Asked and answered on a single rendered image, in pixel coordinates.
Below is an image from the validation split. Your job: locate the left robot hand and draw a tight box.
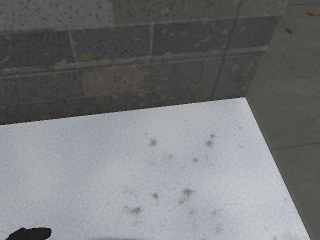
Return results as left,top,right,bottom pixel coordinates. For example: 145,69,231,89
5,227,52,240

